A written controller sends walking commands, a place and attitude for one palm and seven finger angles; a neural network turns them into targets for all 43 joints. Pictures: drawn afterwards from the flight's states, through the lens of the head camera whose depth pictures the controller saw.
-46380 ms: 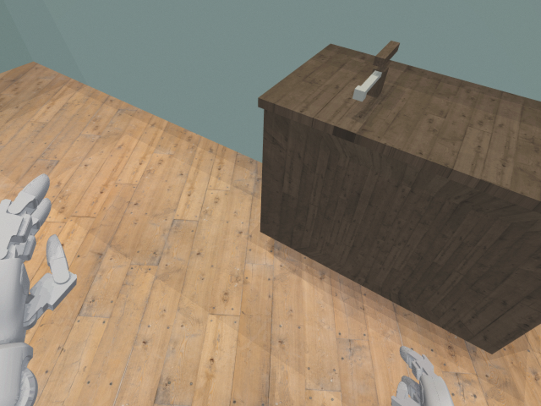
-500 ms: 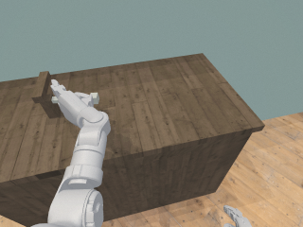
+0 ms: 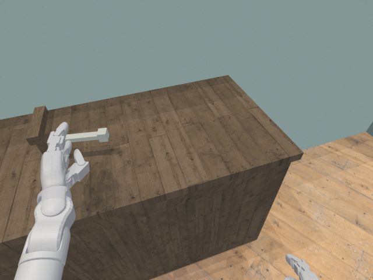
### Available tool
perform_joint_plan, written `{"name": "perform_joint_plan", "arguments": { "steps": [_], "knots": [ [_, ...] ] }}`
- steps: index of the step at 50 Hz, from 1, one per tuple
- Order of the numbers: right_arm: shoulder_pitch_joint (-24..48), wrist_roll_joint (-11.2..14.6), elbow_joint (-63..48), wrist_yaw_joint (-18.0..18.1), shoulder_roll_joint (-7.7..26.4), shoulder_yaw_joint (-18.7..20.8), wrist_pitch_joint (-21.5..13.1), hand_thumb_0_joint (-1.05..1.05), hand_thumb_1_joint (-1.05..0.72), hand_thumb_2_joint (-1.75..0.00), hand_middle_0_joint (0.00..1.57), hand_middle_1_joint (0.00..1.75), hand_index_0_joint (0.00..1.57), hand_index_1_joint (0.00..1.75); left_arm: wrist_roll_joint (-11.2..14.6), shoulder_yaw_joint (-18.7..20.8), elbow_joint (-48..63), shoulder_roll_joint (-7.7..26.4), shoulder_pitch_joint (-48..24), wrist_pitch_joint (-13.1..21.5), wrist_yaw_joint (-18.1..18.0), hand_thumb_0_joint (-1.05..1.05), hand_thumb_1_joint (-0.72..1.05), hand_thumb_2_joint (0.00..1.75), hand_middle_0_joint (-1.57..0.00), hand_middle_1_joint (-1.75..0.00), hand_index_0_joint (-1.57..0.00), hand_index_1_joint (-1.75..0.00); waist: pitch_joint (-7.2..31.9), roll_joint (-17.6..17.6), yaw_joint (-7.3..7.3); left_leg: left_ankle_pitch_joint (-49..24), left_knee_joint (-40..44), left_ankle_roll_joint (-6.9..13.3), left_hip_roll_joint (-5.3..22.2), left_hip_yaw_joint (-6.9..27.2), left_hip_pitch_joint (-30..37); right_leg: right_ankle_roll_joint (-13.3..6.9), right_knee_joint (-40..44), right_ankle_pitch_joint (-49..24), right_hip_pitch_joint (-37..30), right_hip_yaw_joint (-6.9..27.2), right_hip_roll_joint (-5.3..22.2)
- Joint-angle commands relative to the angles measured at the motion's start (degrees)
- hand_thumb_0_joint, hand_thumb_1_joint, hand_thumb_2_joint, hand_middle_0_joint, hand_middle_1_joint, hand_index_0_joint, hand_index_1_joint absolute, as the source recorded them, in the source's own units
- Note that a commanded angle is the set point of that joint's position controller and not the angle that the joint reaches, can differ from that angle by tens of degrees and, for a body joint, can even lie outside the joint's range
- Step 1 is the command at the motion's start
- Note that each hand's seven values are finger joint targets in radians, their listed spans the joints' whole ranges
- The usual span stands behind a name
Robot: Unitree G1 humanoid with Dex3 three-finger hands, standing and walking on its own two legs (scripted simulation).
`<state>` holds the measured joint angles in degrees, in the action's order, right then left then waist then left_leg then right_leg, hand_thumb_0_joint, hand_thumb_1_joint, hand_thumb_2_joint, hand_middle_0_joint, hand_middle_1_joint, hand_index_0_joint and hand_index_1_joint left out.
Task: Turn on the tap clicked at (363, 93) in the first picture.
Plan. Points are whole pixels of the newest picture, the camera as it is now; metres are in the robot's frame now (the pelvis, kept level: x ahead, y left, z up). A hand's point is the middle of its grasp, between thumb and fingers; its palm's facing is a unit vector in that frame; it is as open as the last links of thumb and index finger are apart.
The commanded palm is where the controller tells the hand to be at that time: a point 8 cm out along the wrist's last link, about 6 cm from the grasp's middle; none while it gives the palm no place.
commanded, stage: draw the hand back beside the body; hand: left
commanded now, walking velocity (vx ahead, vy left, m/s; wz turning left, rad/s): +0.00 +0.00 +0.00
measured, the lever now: (103, 134) +0.48 +0.26 +0.05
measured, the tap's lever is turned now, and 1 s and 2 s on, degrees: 79 79 79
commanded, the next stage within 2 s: step back with the hand held close in 1.12 s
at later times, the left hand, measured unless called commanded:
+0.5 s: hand (46, 188) +0.24 +0.26 +0.15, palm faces +0.35 -0.90 -0.27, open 7.5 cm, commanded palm +0.20 +0.30 +0.15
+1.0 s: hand (12, 211) +0.19 +0.29 +0.15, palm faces +0.44 -0.83 -0.33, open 7.4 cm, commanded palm +0.15 +0.32 +0.17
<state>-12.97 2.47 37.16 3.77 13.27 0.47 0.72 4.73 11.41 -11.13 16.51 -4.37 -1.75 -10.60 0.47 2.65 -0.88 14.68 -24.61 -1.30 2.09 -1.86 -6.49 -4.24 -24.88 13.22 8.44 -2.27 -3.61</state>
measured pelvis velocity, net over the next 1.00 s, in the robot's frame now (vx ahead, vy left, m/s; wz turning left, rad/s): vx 0.00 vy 0.04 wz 0.04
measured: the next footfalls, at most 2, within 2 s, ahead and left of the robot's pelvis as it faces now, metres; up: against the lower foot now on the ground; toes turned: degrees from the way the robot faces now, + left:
none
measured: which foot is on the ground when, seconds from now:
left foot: down 0.00-1.00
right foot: down 0.00-1.00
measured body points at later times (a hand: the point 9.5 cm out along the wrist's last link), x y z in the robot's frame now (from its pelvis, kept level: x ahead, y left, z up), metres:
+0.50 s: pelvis +0.00 +0.03 +0.01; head -0.03 +0.01 +0.46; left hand +0.21 +0.31 +0.16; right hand +0.19 -0.18 -0.08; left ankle -0.01 +0.14 -0.74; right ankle +0.01 -0.07 -0.74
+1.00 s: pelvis +0.00 +0.04 +0.01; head -0.02 +0.02 +0.45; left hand +0.16 +0.33 +0.17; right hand +0.21 -0.17 -0.07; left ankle -0.01 +0.14 -0.74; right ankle +0.01 -0.07 -0.74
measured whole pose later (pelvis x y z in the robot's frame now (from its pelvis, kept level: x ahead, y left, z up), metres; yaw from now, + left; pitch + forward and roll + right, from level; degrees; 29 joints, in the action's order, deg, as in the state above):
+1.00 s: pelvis +0.00 +0.04 +0.01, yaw +2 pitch -6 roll -1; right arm -9.2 0.5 36.7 2.3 12.5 -0.4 -4.4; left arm 4.3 15.1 19.8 18.6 23.7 5.8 -6.1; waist -2.2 3.4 4.1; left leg 13.3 -21.4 1.4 -0.6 -0.6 -2.4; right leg -1.4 -18.5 10.8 2.1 -3.3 -1.1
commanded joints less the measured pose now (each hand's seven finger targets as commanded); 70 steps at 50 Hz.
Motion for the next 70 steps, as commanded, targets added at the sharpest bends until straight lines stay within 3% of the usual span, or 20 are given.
{"name": "perform_joint_plan", "arguments": {
  "steps": [1, 5, 7, 10, 13, 16, 25, 26, 30, 36, 42, 49, 52, 58, 61, 62, 63, 64, 65, 70],
  "knots": [
    [11.59, -0.25, -9.98, 0.12, 5.20, 0.71, -6.99, 0.00, -0.90, -0.90, 0.20, 0.30, 0.20, 0.30, -0.64, -2.30, 25.97, 9.84, -25.52, 10.19, 2.50, 0.00, 0.90, 0.90, -0.17, -0.21, -0.17, -0.21, 6.41, 2.92, 0.71, -8.26, 4.51, 3.40, -1.75, 0.19, 4.64, 3.09, 9.35, -9.11, -1.63, 3.59, 4.41],
    [10.89, -0.63, -8.24, 0.52, 5.93, 0.85, -8.78, 0.00, -0.90, -0.90, 0.20, 0.30, 0.20, 0.30, -0.73, -4.54, 20.50, 7.40, -21.03, 11.74, 2.39, 0.00, 0.90, 0.90, -0.17, -0.22, -0.17, -0.22, 4.46, -4.08, 0.33, -3.76, 6.14, 3.88, -1.95, 0.98, 6.00, 3.33, 11.46, -2.16, -0.44, 3.25, 3.92],
    [10.80, -0.67, -7.87, 0.49, 5.86, 0.76, -8.75, 0.00, -0.90, -0.90, 0.20, 0.30, 0.20, 0.30, -0.64, -4.57, 18.11, 6.44, -16.15, 12.18, 2.77, 0.00, 0.90, 0.90, -0.18, -0.22, -0.18, -0.22, 4.43, -5.07, 0.97, -2.72, 7.37, 3.87, -2.09, 1.31, 6.13, 3.22, 11.42, -0.80, -1.09, 2.66, 3.83],
    [11.52, -0.86, -7.98, 0.31, 5.78, 0.58, -7.88, 0.00, -0.90, -0.90, 0.20, 0.30, 0.20, 0.30, -0.32, -0.44, 17.96, 9.15, -9.69, 12.55, 3.27, 0.00, 0.90, 0.90, -0.18, -0.23, -0.18, -0.23, 5.43, -6.72, 2.45, -3.77, 8.25, 3.88, -2.25, 1.22, 4.86, 3.14, 11.49, -2.09, -4.30, 2.61, 3.98],
    [11.96, -0.91, -8.93, -0.14, 5.05, 0.13, -6.99, 0.00, -0.90, -0.90, 0.20, 0.30, 0.20, 0.30, -0.17, 3.18, 21.76, 11.38, -5.26, 13.02, 4.06, 0.00, 0.90, 0.90, -0.18, -0.24, -0.18, -0.24, 6.33, -0.01, 3.71, -6.73, 9.22, 3.04, -2.13, 1.64, 4.15, 2.35, 10.46, -5.96, -7.35, 2.36, 3.95],
    [12.36, -1.19, -9.97, -0.44, 4.94, -0.05, -6.53, 0.00, -0.90, -0.90, 0.20, 0.30, 0.20, 0.30, -0.02, 6.14, 27.01, 13.39, -1.83, 12.90, 4.54, 0.00, 0.90, 0.90, -0.18, -0.25, -0.18, -0.25, 5.75, 2.56, 4.22, -9.52, 9.28, 2.51, -1.84, 2.13, 3.82, 1.92, 10.39, -8.56, -8.43, 1.96, 3.85],
    [12.26, -1.76, -10.54, -0.84, 5.07, 0.30, -7.40, 0.00, -0.90, -0.90, 0.20, 0.30, 0.20, 0.30, -0.24, 3.14, 34.15, 9.28, 5.50, 11.65, 4.93, 0.00, 0.90, 0.90, -0.19, -0.28, -0.19, -0.28, 2.88, -0.51, 3.26, -12.56, 8.40, 2.54, -0.65, 2.41, 5.51, 1.95, 10.50, -10.23, -6.06, 1.67, 3.45],
    [12.44, -1.75, -10.38, -0.93, 5.22, 0.19, -7.57, 0.00, -0.90, -0.90, 0.20, 0.30, 0.20, 0.30, -0.42, 2.68, 34.55, 8.69, 6.07, 11.54, 5.07, 0.00, 0.90, 0.90, -0.19, -0.28, -0.19, -0.28, 1.89, 1.53, 3.21, -12.24, 8.64, 2.37, -0.76, 2.72, 5.33, 1.81, 10.70, -9.47, -5.46, 1.65, 3.48],
    [12.01, -1.90, -10.24, -0.90, 5.68, 0.68, -7.90, 0.00, -0.90, -0.90, 0.20, 0.30, 0.20, 0.30, -0.39, 4.82, 37.40, 10.29, 9.83, 11.88, 4.52, 0.00, 0.90, 0.90, -0.20, -0.29, -0.20, -0.29, 4.37, -1.27, 3.85, -13.27, 8.33, 2.38, -0.71, 3.40, 5.49, 1.78, 9.72, -10.12, -7.25, 1.44, 3.43],
    [11.96, -2.26, -10.23, -1.18, 5.60, 0.73, -8.24, 0.00, -0.90, -0.90, 0.20, 0.30, 0.20, 0.30, -0.42, 9.22, 43.09, 13.07, 17.52, 12.01, 4.10, 0.00, 0.90, 0.90, -0.20, -0.30, -0.20, -0.30, 4.65, 2.41, 4.71, -16.52, 7.54, 1.72, -0.70, 3.92, 4.52, 1.50, 8.90, -12.14, -8.57, 1.36, 3.64],
    [11.44, -2.18, -10.39, -1.40, 5.18, 0.92, -8.26, 0.00, -0.90, -0.90, 0.20, 0.30, 0.20, 0.30, -0.19, 10.21, 45.24, 12.02, 24.09, 11.58, 4.25, 0.00, 0.90, 0.90, -0.20, -0.30, -0.20, -0.30, 1.88, 3.32, 4.72, -17.07, 6.70, 1.44, -0.19, 3.84, 3.10, 1.42, 8.53, -12.24, -7.13, 1.08, 3.72],
    [11.64, -2.02, -9.78, -0.62, 5.67, 1.15, -8.59, 0.00, -0.90, -0.90, 0.20, 0.30, 0.20, 0.30, -0.33, 8.51, 41.95, 10.93, 19.86, 11.34, 3.94, 0.00, 0.90, 0.90, -0.20, -0.30, -0.20, -0.30, 0.90, -1.48, 3.88, -12.07, 6.60, 2.32, -0.41, 3.85, 2.97, 1.87, 8.87, -8.53, -4.71, 1.17, 3.86],
    [12.03, -2.10, -9.95, -0.49, 5.37, 0.89, -8.85, 0.00, -0.90, -0.90, 0.20, 0.30, 0.20, 0.30, -0.60, 8.63, 43.77, 11.39, 18.85, 11.67, 3.70, 0.00, 0.90, 0.90, -0.20, -0.30, -0.20, -0.30, 2.56, 2.72, 4.28, -12.59, 6.59, 2.24, -0.86, 3.85, 3.73, 1.68, 8.56, -8.84, -5.74, 1.33, 4.00],
    [12.22, -2.26, -10.11, -0.47, 5.07, 0.74, -9.42, 0.00, -0.90, -0.90, 0.20, 0.30, 0.20, 0.30, -0.35, 9.69, 44.16, 12.18, 21.57, 11.84, 3.56, 0.00, 0.90, 0.90, -0.20, -0.30, -0.20, -0.30, 1.74, 0.64, 4.64, -11.47, 6.56, 2.42, -0.81, 3.74, 2.83, 1.79, 8.90, -8.33, -5.88, 1.35, 4.21],
    [12.29, -2.21, -9.76, -0.52, 5.18, 0.71, -9.48, 0.00, -0.90, -0.90, 0.20, 0.30, 0.20, 0.30, -0.47, 10.45, 44.19, 12.68, 21.70, 11.87, 3.64, 0.00, 0.90, 0.90, -0.20, -0.30, -0.20, -0.30, 1.47, 2.61, 4.58, -12.62, 6.36, 2.32, -0.86, 3.53, 2.54, 1.62, 8.87, -9.53, -6.09, 1.49, 4.34],
    [12.55, -2.28, -10.35, -0.60, 5.01, 0.44, -9.75, 0.00, -0.90, -0.90, 0.20, 0.30, 0.20, 0.30, -0.52, 9.57, 49.50, 13.09, 16.05, 12.56, 3.52, 0.00, 0.90, 0.90, -0.20, -0.30, -0.20, -0.30, 3.82, 4.03, 4.49, -13.41, 6.23, 2.35, -1.22, 3.70, 3.61, 1.56, 8.66, -10.49, -7.11, 1.51, 4.37],
    [12.02, -1.71, -12.95, 0.04, 5.19, -0.08, -8.83, 0.00, -0.90, -0.90, 0.20, 0.30, 0.20, 0.30, 0.24, 18.52, 51.55, 20.77, 11.58, 14.39, 2.63, 0.00, 0.90, 0.90, -0.20, -0.30, -0.20, -0.30, -2.20, 1.79, 3.30, -10.25, 3.63, 3.36, 0.61, 4.99, -0.79, 2.42, 10.19, -16.50, -0.37, 7.22, 7.33],
    [11.15, -2.26, -10.64, 0.09, 4.46, -0.36, -7.95, 0.00, -0.90, -0.90, 0.20, 0.30, 0.20, 0.30, -0.07, 14.55, 44.94, 15.26, 18.50, 14.40, 3.32, 0.00, 0.90, 0.90, -0.20, -0.30, -0.20, -0.30, -1.25, -2.55, 2.72, -10.13, 2.15, 3.47, 0.48, 5.79, -1.09, 2.69, 9.61, -19.57, -0.04, 6.44, 8.87],
    [10.86, -2.22, -11.22, -0.15, 4.74, 0.14, -7.32, 0.00, -0.90, -0.90, 0.20, 0.30, 0.20, 0.30, -0.37, 13.17, 43.23, 13.76, 21.80, 13.90, 3.66, 0.00, 0.90, 0.90, -0.20, -0.30, -0.20, -0.30, -0.96, -5.11, 2.59, -11.49, 1.35, 3.40, 0.66, 5.87, -0.91, 2.79, 9.25, -21.97, 0.42, 6.71, 9.46],
    [9.31, -1.87, -13.70, -0.20, 5.76, 1.41, -5.02, 0.00, -0.90, -0.90, 0.20, 0.30, 0.20, 0.30, -0.44, 11.40, 43.43, 11.04, 30.84, 13.34, 4.18, 0.00, 0.90, 0.90, -0.20, -0.30, -0.20, -0.30, 7.84, -1.15, 2.50, -20.20, -0.29, 3.24, 2.39, 4.73, 0.24, 3.43, 4.97, -26.36, -1.50, 5.75, 10.40]
  ]
}}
